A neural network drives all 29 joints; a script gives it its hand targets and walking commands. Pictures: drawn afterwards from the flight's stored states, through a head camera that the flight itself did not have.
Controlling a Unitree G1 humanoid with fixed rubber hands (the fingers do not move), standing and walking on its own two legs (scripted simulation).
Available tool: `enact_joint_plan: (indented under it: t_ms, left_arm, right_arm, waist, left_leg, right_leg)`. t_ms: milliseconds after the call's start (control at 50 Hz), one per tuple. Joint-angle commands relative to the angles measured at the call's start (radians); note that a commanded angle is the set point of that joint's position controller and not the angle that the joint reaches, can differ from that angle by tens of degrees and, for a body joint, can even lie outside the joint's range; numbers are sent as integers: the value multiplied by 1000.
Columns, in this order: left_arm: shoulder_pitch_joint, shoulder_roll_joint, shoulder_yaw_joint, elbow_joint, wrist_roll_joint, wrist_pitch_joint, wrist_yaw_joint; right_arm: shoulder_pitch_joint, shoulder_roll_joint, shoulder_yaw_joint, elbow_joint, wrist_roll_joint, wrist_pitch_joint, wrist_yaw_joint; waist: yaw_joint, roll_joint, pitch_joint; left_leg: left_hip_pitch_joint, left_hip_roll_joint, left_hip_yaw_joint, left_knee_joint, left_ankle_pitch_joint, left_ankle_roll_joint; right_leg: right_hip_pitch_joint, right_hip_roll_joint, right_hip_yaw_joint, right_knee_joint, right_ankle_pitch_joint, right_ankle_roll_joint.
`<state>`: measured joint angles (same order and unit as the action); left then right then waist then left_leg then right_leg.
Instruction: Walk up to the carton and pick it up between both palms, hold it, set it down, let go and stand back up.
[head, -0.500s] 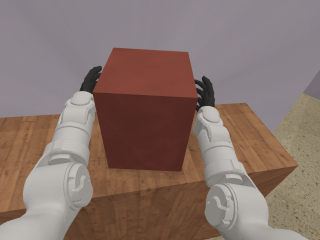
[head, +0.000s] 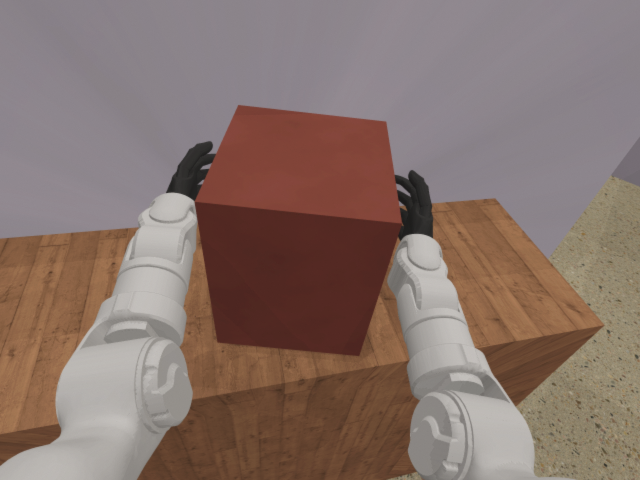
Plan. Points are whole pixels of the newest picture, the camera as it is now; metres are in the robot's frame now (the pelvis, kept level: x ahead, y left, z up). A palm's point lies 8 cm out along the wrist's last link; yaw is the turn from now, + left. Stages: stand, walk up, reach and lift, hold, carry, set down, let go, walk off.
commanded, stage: set down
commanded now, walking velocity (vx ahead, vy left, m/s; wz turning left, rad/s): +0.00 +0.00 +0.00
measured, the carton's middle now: (300, 233) +0.43 -0.06 +0.11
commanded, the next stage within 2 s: none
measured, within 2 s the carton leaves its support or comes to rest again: rests again in 0.54 s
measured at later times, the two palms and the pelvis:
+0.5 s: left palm (184, 215) +0.45 +0.09 +0.14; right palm (409, 246) +0.36 -0.19 +0.13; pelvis +0.00 +0.00 +0.00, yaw -1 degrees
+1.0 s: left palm (186, 215) +0.45 +0.09 +0.13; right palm (409, 248) +0.36 -0.19 +0.12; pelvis +0.00 +0.00 +0.00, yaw -1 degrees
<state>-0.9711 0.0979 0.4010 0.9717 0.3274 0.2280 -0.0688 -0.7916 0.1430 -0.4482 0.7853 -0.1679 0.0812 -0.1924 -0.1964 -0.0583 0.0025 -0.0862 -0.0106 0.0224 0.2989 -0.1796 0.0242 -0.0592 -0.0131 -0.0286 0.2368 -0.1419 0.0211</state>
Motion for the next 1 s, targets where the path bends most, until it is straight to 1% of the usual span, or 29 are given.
enact_joint_plan:
  t_ms: [0,40,60,80,140,160,180,200,220,240,280,320,380,400,420,440,500,560,600,640,700,720,760,780,860,920,940,960,980]
  left_arm:
    - [-611,-501,-179,-63,-29,-47,-156]
    - [-577,-507,-147,-52,-17,-31,-159]
    - [-569,-488,-130,-33,-7,-30,-161]
    - [-596,-505,-164,-70,-22,-43,-159]
    - [-630,-529,-183,-88,-45,-74,-141]
    - [-605,-497,-139,11,-7,-62,-144]
    - [-632,-505,-157,-77,-27,-81,-143]
    - [-637,-511,-172,-46,-27,-79,-142]
    - [-627,-528,-181,-20,-31,-84,-140]
    - [-588,-533,-158,-40,-20,-84,-137]
    - [-615,-547,-186,-75,-36,-92,-142]
    - [-608,-516,-142,16,-9,-87,-143]
    - [-633,-534,-175,-91,-13,-115,-141]
    - [-579,-515,-130,1,2,-103,-146]
    - [-548,-524,-140,-25,2,-103,-146]
    - [-571,-528,-140,-11,5,-104,-150]
    - [-567,-536,-142,-32,8,-106,-148]
    - [-527,-520,-123,-36,29,-105,-153]
    - [-471,-506,-96,27,57,-90,-161]
    - [-519,-540,-156,-50,22,-111,-152]
    - [-474,-514,-103,-14,46,-96,-160]
    - [-449,-517,-92,-7,57,-97,-161]
    - [-447,-495,-87,-25,65,-97,-170]
    - [-464,-476,-78,6,58,-94,-177]
    - [-432,-470,-79,-22,81,-94,-182]
    - [-391,-507,-85,-27,91,-79,-178]
    - [-427,-511,-105,-61,66,-89,-180]
    - [-395,-496,-71,-9,100,-76,-181]
    - [-410,-502,-93,-56,98,-83,-179]
  right_arm:
    - [-643,450,278,-93,-17,-62,132]
    - [-688,420,255,-105,-17,-68,135]
    - [-686,436,262,-118,-17,-69,137]
    - [-667,428,263,-165,-20,-87,137]
    - [-694,446,259,-138,-48,-107,153]
    - [-698,416,219,-93,-59,-91,157]
    - [-684,449,231,-132,-63,-102,161]
    - [-675,427,210,-87,-70,-101,160]
    - [-703,417,219,-147,-78,-119,163]
    - [-647,419,207,-78,-89,-115,163]
    - [-653,434,210,-95,-92,-124,163]
    - [-643,427,175,-68,-106,-115,166]
    - [-601,464,196,-64,-115,-127,168]
    - [-630,437,189,-57,-119,-123,166]
    - [-617,436,205,-76,-108,-133,167]
    - [-619,444,186,-51,-117,-130,163]
    - [-606,451,190,-52,-119,-141,165]
    - [-576,457,189,-57,-119,-139,171]
    - [-549,419,198,-64,-123,-150,165]
    - [-571,449,217,-108,-122,-172,163]
    - [-534,432,196,-67,-134,-160,164]
    - [-513,436,205,-70,-142,-162,165]
    - [-494,434,204,-89,-132,-159,163]
    - [-498,442,198,-71,-141,-150,157]
    - [-448,452,196,-68,-142,-145,159]
    - [-459,422,191,-74,-142,-171,164]
    - [-451,442,181,-64,-144,-164,165]
    - [-448,420,177,-29,-145,-157,168]
    - [-448,415,163,-66,-155,-165,166]
  waist:
    - [2,86,-482]
    - [14,86,-424]
    - [41,88,-425]
    - [10,93,-494]
    - [10,87,-537]
    - [25,93,-456]
    - [20,86,-542]
    - [-9,101,-505]
    - [5,86,-530]
    - [4,115,-477]
    - [-5,107,-515]
    - [14,93,-476]
    - [-6,101,-533]
    - [20,80,-449]
    - [31,107,-485]
    - [14,95,-457]
    - [14,100,-460]
    - [39,105,-446]
    - [25,80,-387]
    - [10,106,-482]
    - [30,75,-376]
    - [31,23,-384]
    - [38,48,-371]
    - [31,18,-352]
    - [31,35,-337]
    - [48,75,-308]
    - [24,71,-338]
    - [55,97,-264]
    - [38,77,-287]
  left_leg:
    - [145,-19,37,-2,262,-74]
    - [127,-13,46,-26,213,-65]
    - [97,-17,56,-27,209,-60]
    - [84,-21,43,-19,200,-69]
    - [161,-3,45,2,269,-79]
    - [127,-9,48,-25,197,-66]
    - [166,-8,42,-9,260,-71]
    - [173,-6,35,-6,257,-74]
    - [176,-1,29,-2,255,-78]
    - [196,8,31,-2,287,-77]
    - [196,7,47,-2,282,-92]
    - [136,-3,43,-23,211,-68]
    - [184,-1,48,-12,277,-80]
    - [150,3,47,-22,255,-71]
    - [139,-1,53,-13,282,-74]
    - [128,-8,55,-31,212,-68]
    - [139,1,56,-7,275,-73]
    - [119,-2,62,-24,258,-67]
    - [103,1,49,-15,262,-63]
    - [161,0,45,1,319,-79]
    - [135,5,57,-21,268,-61]
    - [135,-3,58,-17,259,-54]
    - [85,-12,76,-35,216,-52]
    - [49,-14,75,-45,176,-39]
    - [42,-21,74,-59,128,-35]
    - [119,5,69,-30,251,-52]
    - [134,0,76,-14,246,-56]
    - [128,-1,83,-28,212,-58]
    - [133,-5,74,-29,198,-53]
  right_leg:
    - [167,33,-62,48,468,44]
    - [160,28,-70,40,411,34]
    - [189,26,-64,48,445,34]
    - [191,33,-66,56,444,39]
    - [148,39,-84,49,438,28]
    - [114,32,-75,31,341,32]
    - [116,42,-88,39,381,36]
    - [91,42,-86,29,358,32]
    - [81,43,-93,31,316,26]
    - [66,33,-81,18,314,24]
    - [95,37,-80,26,344,20]
    - [86,36,-77,22,304,30]
    - [122,35,-86,44,381,30]
    - [123,31,-83,27,359,32]
    - [145,37,-75,38,366,28]
    - [133,31,-87,33,356,31]
    - [124,36,-83,37,378,31]
    - [156,33,-71,45,381,40]
    - [161,29,-75,44,424,37]
    - [148,39,-87,41,419,36]
    - [143,30,-78,26,368,37]
    - [158,32,-80,43,413,42]
    - [195,25,-68,55,440,53]
    - [214,27,-74,46,435,57]
    - [196,27,-75,41,398,57]
    - [139,40,-88,35,367,46]
    - [114,40,-98,33,361,45]
    - [91,37,-87,14,300,40]
    - [95,46,-101,15,305,45]
